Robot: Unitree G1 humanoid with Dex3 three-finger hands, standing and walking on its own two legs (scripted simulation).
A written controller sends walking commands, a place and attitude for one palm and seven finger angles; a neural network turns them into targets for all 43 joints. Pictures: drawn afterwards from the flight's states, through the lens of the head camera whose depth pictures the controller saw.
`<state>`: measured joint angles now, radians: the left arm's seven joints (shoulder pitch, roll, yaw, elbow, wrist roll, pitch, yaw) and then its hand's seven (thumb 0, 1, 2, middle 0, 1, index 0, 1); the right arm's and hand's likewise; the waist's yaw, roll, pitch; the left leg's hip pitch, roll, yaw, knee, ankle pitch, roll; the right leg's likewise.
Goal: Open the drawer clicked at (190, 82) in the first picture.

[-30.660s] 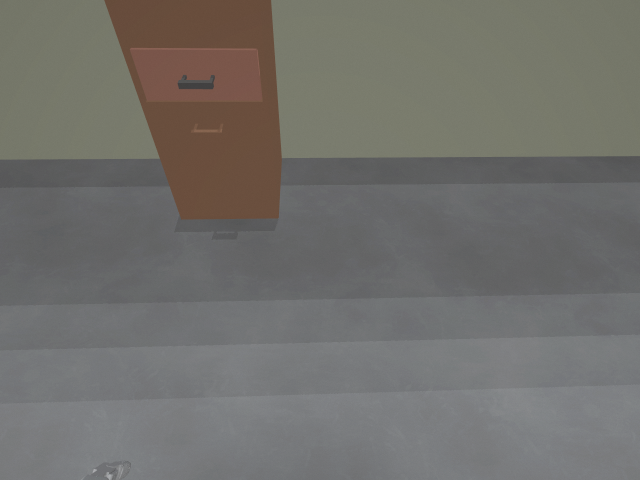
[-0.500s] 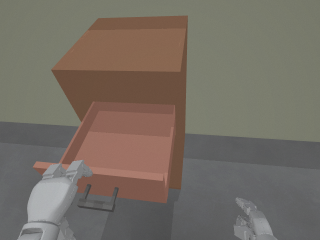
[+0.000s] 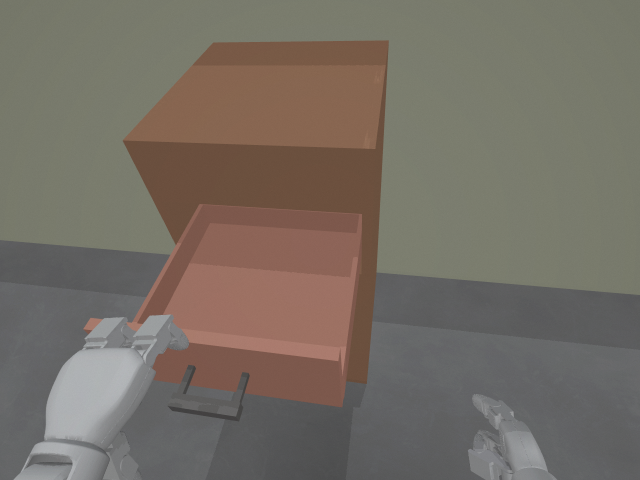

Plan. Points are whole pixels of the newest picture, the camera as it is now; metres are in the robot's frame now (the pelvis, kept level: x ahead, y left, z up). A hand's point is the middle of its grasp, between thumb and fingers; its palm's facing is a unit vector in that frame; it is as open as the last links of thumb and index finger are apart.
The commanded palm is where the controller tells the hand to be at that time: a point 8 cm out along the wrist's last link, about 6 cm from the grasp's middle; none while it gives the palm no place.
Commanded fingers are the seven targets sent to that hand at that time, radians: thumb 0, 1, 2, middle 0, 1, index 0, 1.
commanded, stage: draw the hand back to the body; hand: left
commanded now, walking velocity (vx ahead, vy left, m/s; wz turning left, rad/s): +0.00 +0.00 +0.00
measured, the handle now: (211, 391) +0.26 +0.22 -0.10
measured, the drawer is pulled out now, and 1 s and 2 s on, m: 0.29 0.29 0.29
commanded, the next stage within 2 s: step back with the hand held close in 1.12 s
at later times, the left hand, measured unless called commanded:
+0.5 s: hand (120, 335) +0.21 +0.22 +0.16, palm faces +0.34 -0.84 -0.42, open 12.3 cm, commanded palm +0.15 +0.27 +0.17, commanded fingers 0.00 0.20 0.60 -0.25 -0.75 -0.25 -0.75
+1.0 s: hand (107, 342) +0.19 +0.22 +0.17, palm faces +0.40 -0.81 -0.42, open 8.0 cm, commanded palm +0.13 +0.26 +0.19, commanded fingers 0.00 0.90 0.90 -0.20 -0.30 -0.20 -0.30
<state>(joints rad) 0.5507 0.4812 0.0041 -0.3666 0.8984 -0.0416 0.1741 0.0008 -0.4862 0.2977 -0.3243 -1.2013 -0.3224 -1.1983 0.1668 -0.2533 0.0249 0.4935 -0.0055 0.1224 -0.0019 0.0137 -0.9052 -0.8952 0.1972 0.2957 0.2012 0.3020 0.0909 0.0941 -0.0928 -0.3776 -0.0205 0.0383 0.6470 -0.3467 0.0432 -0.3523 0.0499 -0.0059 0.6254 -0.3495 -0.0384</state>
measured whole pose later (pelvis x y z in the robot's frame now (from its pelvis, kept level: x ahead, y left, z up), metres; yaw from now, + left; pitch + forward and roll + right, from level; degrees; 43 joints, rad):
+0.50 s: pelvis +0.02 -0.01 +0.02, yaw +2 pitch -2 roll +0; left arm 0.54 0.34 0.21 -0.47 -0.04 -0.09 0.12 0.00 -0.12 0.46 -0.29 -0.96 -0.29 -0.96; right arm 0.21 -0.20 0.04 0.61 0.01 -0.13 -0.07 0.01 -0.90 -0.90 0.20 0.30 0.20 0.30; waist 0.03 0.06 0.00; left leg -0.13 -0.03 0.00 0.45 -0.29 0.03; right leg -0.09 0.04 -0.03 0.41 -0.30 -0.04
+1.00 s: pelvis +0.02 -0.02 +0.02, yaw +2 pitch -2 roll +0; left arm 0.54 0.33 0.28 -0.46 -0.07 -0.09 0.10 0.01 0.73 0.82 -0.22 -0.41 -0.22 -0.41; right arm 0.15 -0.21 0.01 0.62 0.01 -0.09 -0.07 0.01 -0.90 -0.90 0.20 0.30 0.20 0.30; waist 0.05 0.08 0.01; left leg -0.10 -0.02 -0.01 0.38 -0.24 0.01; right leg -0.05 0.06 -0.04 0.34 -0.25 -0.07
